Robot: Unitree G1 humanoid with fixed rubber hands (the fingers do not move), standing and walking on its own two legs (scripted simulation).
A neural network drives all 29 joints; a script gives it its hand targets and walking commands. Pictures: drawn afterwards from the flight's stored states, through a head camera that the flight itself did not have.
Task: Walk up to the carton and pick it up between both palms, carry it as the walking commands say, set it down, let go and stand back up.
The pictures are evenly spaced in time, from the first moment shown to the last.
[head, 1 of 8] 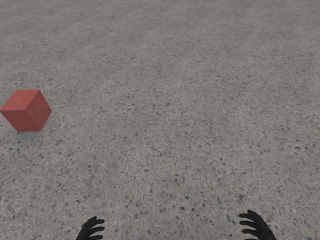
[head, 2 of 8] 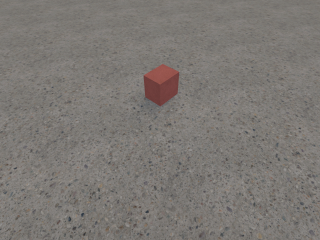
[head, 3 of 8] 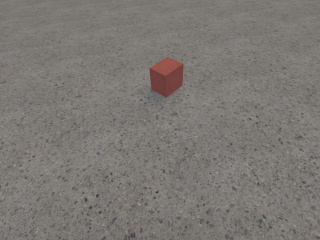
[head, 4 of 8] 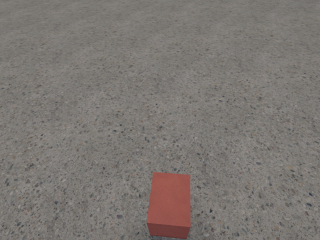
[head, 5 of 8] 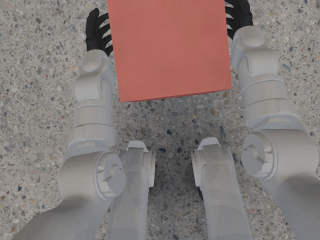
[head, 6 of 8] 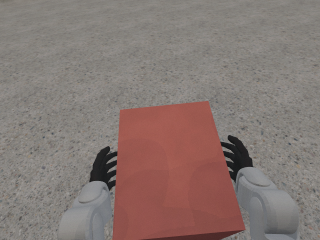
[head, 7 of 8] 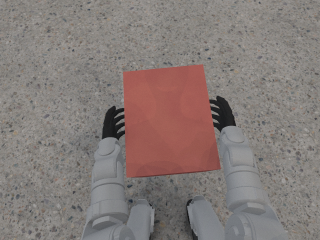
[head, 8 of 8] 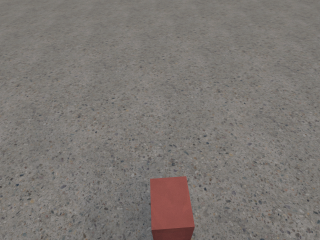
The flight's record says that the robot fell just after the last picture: no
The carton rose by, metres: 0.68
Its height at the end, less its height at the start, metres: +0.00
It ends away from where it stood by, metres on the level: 0.53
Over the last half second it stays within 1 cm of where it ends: yes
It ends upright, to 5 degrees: yes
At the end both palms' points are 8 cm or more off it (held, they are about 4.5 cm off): yes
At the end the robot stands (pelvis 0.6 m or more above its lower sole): yes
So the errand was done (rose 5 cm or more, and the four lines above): yes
